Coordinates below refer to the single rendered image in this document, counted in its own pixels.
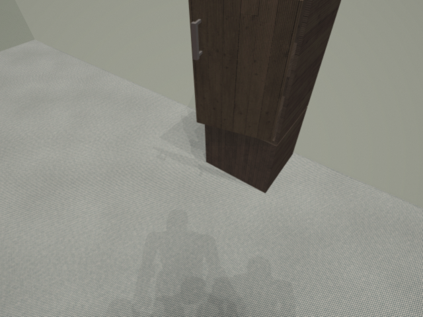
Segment cupboard door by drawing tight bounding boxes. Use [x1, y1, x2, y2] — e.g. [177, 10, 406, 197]
[188, 0, 303, 142]

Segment handle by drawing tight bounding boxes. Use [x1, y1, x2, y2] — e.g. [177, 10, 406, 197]
[191, 19, 202, 60]

